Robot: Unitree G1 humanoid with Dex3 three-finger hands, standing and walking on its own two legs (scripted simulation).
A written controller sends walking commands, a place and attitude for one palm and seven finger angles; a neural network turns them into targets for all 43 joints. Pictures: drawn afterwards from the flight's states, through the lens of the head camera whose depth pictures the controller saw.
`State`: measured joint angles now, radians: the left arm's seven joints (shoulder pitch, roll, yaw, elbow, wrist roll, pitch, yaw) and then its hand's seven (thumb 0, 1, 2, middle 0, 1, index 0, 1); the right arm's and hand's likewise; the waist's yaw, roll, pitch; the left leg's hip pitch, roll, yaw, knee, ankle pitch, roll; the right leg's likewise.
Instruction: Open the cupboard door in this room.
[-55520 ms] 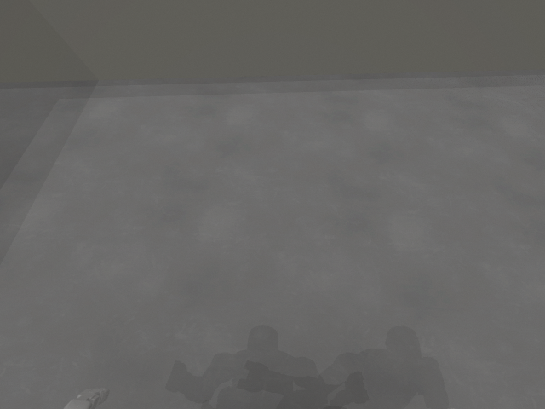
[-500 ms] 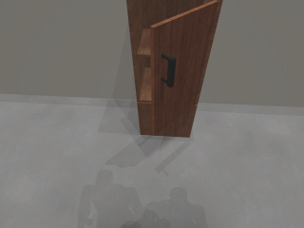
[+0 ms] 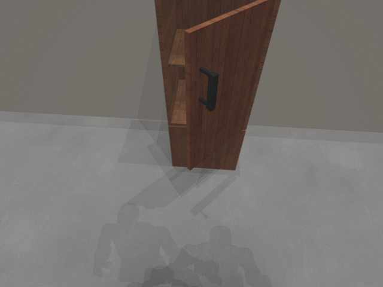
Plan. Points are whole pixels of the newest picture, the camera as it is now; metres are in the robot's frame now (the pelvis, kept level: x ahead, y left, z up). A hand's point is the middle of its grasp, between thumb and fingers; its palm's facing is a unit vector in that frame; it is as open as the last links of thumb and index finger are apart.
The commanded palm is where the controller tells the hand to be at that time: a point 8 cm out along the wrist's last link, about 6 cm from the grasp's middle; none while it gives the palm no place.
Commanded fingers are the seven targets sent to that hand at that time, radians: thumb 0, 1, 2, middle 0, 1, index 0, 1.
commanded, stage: look to check the result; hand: left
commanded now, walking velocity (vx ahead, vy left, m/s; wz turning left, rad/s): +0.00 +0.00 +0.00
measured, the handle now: (207, 89) +0.63 -0.01 +0.05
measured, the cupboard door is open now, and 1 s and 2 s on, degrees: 47 47 47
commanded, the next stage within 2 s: walk to a spot facing it in 0.30 s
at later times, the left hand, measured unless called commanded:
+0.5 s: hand out of the picture +0.09 +0.22 -0.16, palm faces -0.02 -0.95 -0.31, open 7.4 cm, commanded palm none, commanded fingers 0.00 0.90 0.90 -0.20 -0.30 -0.20 -0.30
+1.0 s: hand out of the picture +0.12 +0.15 -0.18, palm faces -0.21 -0.94 -0.27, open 7.4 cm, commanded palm none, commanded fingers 0.00 0.90 0.90 -0.20 -0.30 -0.20 -0.30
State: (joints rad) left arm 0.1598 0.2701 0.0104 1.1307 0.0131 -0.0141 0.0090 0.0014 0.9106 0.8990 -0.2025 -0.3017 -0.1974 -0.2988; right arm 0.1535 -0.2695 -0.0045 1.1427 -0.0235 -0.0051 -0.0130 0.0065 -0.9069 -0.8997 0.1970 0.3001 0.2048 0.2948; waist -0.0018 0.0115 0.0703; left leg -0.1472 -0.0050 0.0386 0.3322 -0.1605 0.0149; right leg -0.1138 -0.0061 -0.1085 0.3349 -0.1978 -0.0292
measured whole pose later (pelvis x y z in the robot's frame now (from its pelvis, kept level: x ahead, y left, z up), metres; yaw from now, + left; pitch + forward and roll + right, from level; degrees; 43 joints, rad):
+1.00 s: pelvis +0.00 -0.04 -0.03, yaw -14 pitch +0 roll +2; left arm 0.17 0.21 0.06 0.93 0.03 0.05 -0.03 0.00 0.91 0.90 -0.20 -0.30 -0.20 -0.30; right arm 0.23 -0.23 -0.05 1.01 -0.03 0.03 -0.04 0.01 -0.90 -0.90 0.20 0.30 0.21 0.30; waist 0.01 0.04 0.12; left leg -0.26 0.15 0.23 0.67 -0.37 -0.04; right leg -0.30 0.00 -0.05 0.67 -0.34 -0.04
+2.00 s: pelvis +0.00 -0.05 -0.02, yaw -50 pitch +1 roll +0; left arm 0.12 0.24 0.06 0.87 0.02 0.03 0.00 0.00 0.91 0.90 -0.20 -0.30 -0.20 -0.30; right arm 0.23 -0.28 -0.06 0.95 -0.02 0.06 -0.03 0.01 -0.91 -0.90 0.20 0.30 0.20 0.29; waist -0.02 0.04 0.14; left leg -0.45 0.10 0.05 1.12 -0.50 -0.08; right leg -0.33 0.01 -0.01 0.62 -0.30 -0.03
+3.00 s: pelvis +0.10 -0.38 -0.01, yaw -77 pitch +1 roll -1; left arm 0.32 0.18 0.05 1.05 0.02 -0.07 0.00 -0.01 0.94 0.90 -0.20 -0.30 -0.20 -0.30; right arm 0.13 -0.16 -0.05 0.97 -0.03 -0.03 0.01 0.01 -0.91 -0.90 0.19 0.30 0.20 0.29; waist 0.02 0.01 0.05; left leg -0.58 0.13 0.05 0.82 -0.20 -0.05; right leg -0.08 0.09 -0.06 0.33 -0.28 -0.09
